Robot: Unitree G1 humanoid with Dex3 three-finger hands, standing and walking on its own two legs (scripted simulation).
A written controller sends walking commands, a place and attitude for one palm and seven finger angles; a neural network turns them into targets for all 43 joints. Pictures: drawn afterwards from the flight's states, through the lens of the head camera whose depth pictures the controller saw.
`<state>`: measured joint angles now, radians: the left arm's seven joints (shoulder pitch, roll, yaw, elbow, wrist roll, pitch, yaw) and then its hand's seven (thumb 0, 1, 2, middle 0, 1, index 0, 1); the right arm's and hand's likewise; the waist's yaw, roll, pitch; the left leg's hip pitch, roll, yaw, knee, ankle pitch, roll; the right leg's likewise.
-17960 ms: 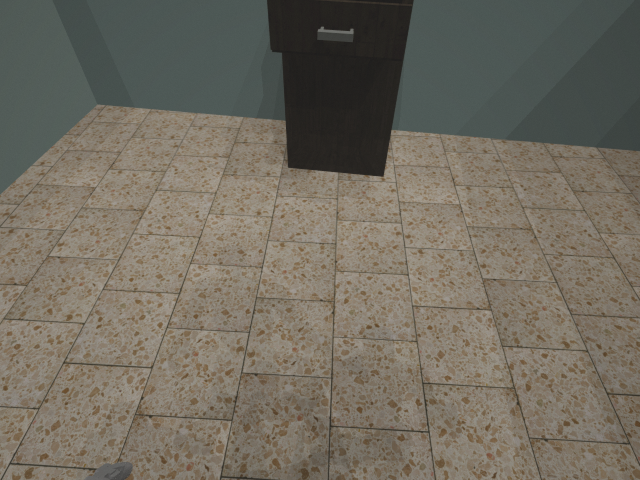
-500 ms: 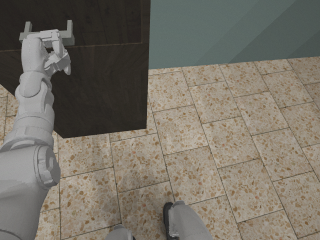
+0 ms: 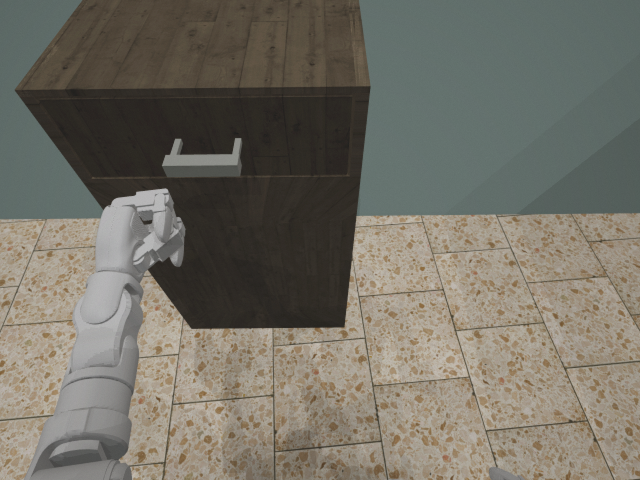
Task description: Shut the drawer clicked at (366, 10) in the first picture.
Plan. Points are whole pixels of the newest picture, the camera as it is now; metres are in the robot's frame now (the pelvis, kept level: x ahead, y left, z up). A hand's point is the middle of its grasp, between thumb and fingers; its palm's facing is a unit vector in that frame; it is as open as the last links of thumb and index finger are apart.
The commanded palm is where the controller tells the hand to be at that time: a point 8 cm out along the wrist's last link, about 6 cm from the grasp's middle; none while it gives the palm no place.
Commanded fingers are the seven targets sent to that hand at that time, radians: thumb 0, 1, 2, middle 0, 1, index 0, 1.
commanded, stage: draw the hand back to the body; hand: left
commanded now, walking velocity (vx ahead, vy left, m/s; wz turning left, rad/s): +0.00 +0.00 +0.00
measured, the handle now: (205, 155) +0.58 +0.19 +0.05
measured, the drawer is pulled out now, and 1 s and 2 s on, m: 0.00 0.00 0.00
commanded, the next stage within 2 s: step back with the hand held close in 1.04 s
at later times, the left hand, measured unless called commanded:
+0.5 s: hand (66, 350) +0.23 +0.22 +0.14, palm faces +0.28 -0.92 -0.28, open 3.3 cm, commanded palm +0.19 +0.27 +0.16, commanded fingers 0.00 0.90 0.90 -1.40 -1.60 -1.40 -1.60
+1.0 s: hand out of the picture +0.13 +0.24 +0.19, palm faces +0.47 -0.78 -0.41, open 3.3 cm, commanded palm +0.08 +0.28 +0.20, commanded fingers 0.00 0.90 0.90 -1.40 -1.60 -1.40 -1.60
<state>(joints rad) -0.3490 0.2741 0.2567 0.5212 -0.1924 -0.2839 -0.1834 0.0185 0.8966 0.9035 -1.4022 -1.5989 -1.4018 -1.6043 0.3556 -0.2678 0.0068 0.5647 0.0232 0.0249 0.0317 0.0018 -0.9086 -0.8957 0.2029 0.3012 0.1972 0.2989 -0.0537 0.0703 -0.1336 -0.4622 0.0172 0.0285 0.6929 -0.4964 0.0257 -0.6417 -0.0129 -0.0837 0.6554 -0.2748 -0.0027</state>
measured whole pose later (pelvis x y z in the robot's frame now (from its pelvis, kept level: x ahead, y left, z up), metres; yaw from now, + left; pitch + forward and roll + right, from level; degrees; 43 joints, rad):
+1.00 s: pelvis -0.04 -0.01 +0.03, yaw +2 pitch -6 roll -1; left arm 0.52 0.32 0.30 -0.46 -0.04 -0.13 0.11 0.02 0.89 0.90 -1.41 -1.60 -1.41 -1.60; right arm 0.23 -0.24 0.02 0.64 -0.01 -0.15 -0.07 0.01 -0.91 -0.90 0.20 0.30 0.20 0.30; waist 0.08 0.09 0.02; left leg 0.02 0.00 0.01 0.42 -0.34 0.02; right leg -0.16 -0.02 -0.10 0.41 -0.16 -0.01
